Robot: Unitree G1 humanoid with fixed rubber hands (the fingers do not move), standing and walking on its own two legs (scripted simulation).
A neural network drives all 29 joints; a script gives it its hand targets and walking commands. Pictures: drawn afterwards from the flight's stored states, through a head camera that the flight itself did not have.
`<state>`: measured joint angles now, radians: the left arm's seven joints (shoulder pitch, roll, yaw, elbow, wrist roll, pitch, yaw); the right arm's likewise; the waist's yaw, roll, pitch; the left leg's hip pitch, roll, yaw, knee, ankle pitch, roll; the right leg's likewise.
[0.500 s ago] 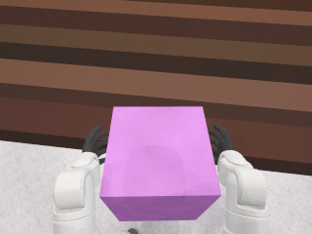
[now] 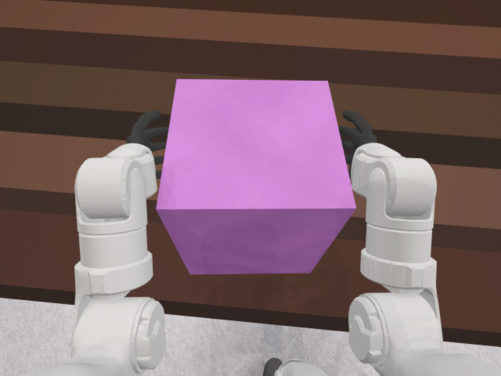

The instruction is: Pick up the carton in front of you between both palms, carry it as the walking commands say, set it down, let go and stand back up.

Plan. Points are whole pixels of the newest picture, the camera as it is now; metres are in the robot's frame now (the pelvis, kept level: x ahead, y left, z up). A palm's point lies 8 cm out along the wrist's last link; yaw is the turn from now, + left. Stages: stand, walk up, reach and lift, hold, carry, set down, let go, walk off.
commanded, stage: carry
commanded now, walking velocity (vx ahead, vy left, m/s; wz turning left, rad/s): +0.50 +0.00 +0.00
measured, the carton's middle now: (251, 187) +0.37 -0.01 +0.10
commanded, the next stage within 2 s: none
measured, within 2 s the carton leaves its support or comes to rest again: neither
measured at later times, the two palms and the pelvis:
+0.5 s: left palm (163, 45) +0.73 +0.17 +0.16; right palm (297, 44) +0.74 -0.13 +0.15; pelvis +0.35 +0.01 +0.00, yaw -3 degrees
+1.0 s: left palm out of the picture +1.12 +0.16 +0.37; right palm out of the picture +1.08 -0.13 +0.39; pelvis +0.73 +0.08 +0.21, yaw -6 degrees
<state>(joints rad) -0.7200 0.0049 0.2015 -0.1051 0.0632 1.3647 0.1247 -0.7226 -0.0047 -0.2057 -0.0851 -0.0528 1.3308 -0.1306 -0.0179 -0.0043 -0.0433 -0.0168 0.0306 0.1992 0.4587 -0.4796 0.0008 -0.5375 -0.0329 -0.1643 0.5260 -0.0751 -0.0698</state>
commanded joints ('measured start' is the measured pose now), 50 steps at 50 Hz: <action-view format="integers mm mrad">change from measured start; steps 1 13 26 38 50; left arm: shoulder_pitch -672 -934 -806 -611 -766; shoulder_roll -865 -1094 -982 -883 -906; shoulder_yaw -567 -558 -660 -539 -586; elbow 89 -68 -128 -84 61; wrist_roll -424 -487 -503 -200 -256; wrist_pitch -21 -77 -66 -153 -98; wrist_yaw -215 -219 -242 -198 -145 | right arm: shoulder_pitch -723 -817 -626 -838 -844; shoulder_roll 890 1066 839 1207 1057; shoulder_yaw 606 521 560 836 549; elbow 69 38 13 -165 178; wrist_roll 452 342 244 583 498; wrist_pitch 12 -48 -33 -130 -47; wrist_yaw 237 161 156 257 318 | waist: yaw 127 95 -10 -127 231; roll -46 -108 -22 -61 206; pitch -428 -538 -490 -541 -588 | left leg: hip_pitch -213 -967 -435 323 -300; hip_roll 76 18 -137 207 103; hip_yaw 4 -140 110 -590 -189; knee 506 928 743 13 541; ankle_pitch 549 117 143 931 1906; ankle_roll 53 57 131 279 79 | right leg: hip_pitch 616 908 448 -416 514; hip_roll -54 -239 -111 55 126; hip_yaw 122 311 107 199 70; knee -36 -23 -169 1234 281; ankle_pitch -105 531 1424 -337 -93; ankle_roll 10 -165 -81 -20 -165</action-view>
